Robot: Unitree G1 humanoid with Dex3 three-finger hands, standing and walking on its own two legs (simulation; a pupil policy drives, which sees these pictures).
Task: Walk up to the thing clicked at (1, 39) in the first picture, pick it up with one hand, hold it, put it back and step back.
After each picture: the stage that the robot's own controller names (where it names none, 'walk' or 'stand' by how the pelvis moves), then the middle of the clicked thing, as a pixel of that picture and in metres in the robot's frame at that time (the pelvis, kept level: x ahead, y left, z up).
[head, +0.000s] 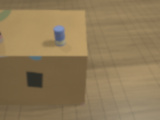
stand; out of the picture +0.87 +0.57 -0.05
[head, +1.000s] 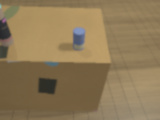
walk; (0, 24) +0.77 +0.42 -0.02
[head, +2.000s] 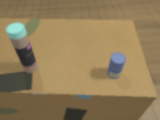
stand; (24, 50) +0.56 +0.28 -0.02
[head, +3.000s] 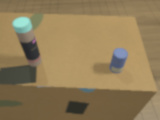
stand; (29, 44) +0.60 +0.25 -0.03
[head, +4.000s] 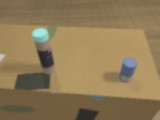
stand; (44, 53) +0.61 +0.21 -0.05
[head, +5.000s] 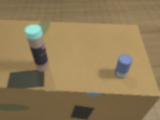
stand; (38, 50) +0.61 +0.23 -0.05
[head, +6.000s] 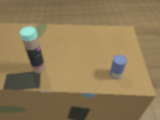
stand; (34, 51) +0.61 +0.25 -0.05
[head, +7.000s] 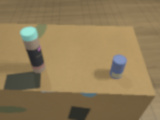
stand; (34, 52) +0.61 +0.25 -0.05
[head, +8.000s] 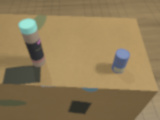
rise first; (33, 45) +0.61 +0.25 -0.05
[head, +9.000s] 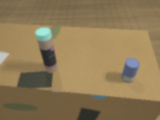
go down; (47, 52) +0.62 +0.22 -0.04
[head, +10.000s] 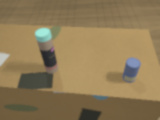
go down; (47, 52) +0.61 +0.22 -0.04
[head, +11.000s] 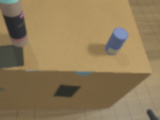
go down; (14, 19) +0.62 +0.21 +0.01
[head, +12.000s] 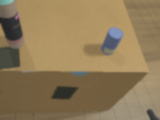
approach; (9, 20) +0.62 +0.22 +0.02
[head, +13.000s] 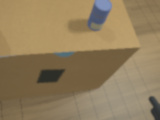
close in; out of the picture +0.64 +0.24 +0.06
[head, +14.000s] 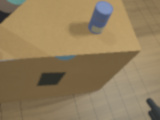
close; out of the picture +0.59 +0.16 +0.05
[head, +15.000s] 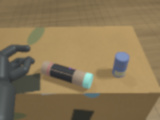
lift; (66, 74) +0.54 +0.07 -0.09
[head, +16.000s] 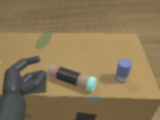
close; (71, 77) +0.55 +0.07 -0.11
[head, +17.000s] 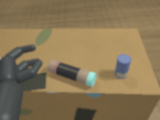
hold; (71, 72) +0.57 +0.07 -0.12
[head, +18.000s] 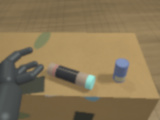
hold; (70, 75) +0.57 +0.07 -0.12
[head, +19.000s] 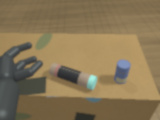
hold; (72, 75) +0.57 +0.06 -0.12
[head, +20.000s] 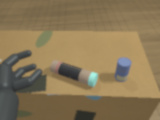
stand; (73, 72) +0.58 +0.06 -0.12
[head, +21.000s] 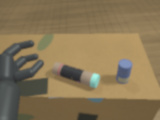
stand; (75, 74) +0.58 +0.06 -0.12
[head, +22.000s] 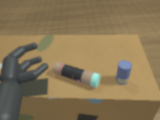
close; (76, 73) +0.59 +0.05 -0.13
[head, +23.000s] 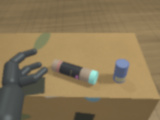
close; (74, 71) +0.60 +0.05 -0.12
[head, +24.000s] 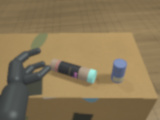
stand; (72, 70) +0.60 +0.05 -0.13
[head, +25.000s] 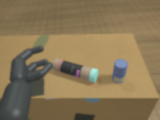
stand; (74, 69) +0.62 +0.05 -0.13
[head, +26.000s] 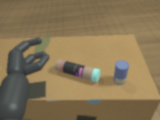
stand; (77, 70) +0.63 +0.04 -0.13
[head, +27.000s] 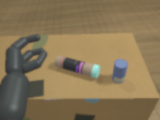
stand; (77, 66) +0.64 +0.03 -0.12
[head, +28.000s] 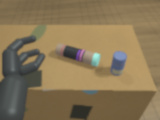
stand; (77, 54) +0.69 +0.02 -0.12
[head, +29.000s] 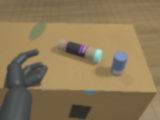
stand; (79, 50) +0.70 +0.01 -0.12
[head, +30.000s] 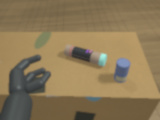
stand; (85, 54) +0.72 -0.01 -0.13
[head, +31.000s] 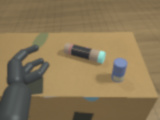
stand; (84, 52) +0.75 -0.01 -0.13
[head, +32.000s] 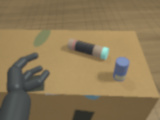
close; (87, 48) +0.77 -0.03 -0.12
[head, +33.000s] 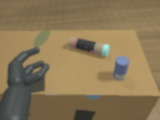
stand; (88, 46) +0.79 -0.04 -0.13
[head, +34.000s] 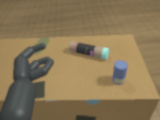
stand; (88, 50) +0.80 -0.04 -0.13
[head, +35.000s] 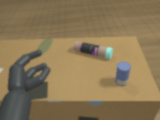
stand; (92, 49) +0.82 -0.05 -0.13
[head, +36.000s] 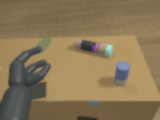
stand; (92, 47) +0.84 -0.06 -0.13
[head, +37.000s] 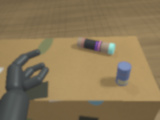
close; (95, 45) +0.86 -0.07 -0.13
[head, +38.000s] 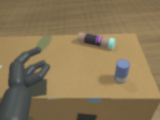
stand; (95, 40) +0.89 -0.09 -0.13
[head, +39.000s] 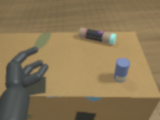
close; (97, 35) +0.92 -0.10 -0.13
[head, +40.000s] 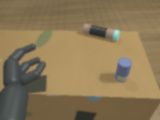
close; (100, 32) +0.95 -0.13 -0.12
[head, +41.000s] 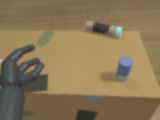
close; (103, 29) +0.99 -0.14 -0.12
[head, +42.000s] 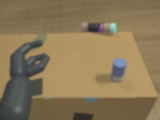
stand; (98, 27) +1.04 -0.14 -0.13
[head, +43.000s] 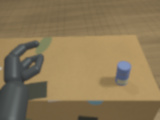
stand; (123, 57) +1.40 -0.47 -0.73
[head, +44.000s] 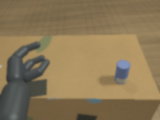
stand; (122, 57) +1.41 -0.47 -0.73
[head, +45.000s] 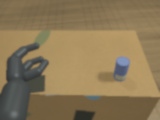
close; (121, 52) +1.41 -0.48 -0.73
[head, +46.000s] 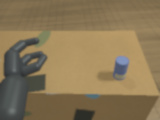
stand; (120, 53) +1.42 -0.47 -0.73
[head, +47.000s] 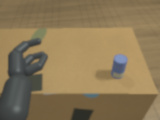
stand; (117, 49) +1.41 -0.46 -0.73
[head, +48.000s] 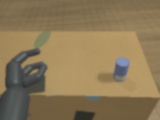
close; (121, 53) +1.41 -0.47 -0.73
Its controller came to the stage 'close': yes
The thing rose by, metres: 0.00
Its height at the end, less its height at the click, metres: -0.70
